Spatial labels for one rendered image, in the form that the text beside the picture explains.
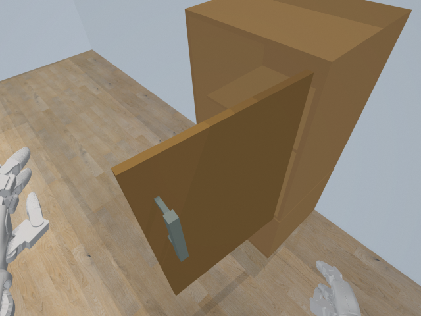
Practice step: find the robot right hand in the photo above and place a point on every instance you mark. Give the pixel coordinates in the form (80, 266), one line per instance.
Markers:
(339, 299)

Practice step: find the cupboard door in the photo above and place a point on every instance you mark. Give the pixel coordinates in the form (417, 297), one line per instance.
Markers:
(222, 177)

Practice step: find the handle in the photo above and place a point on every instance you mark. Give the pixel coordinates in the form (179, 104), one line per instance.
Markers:
(173, 225)

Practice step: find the robot left hand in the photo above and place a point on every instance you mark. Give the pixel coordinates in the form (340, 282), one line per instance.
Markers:
(12, 181)

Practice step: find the left robot forearm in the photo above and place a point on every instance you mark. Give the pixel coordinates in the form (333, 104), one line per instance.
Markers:
(7, 306)

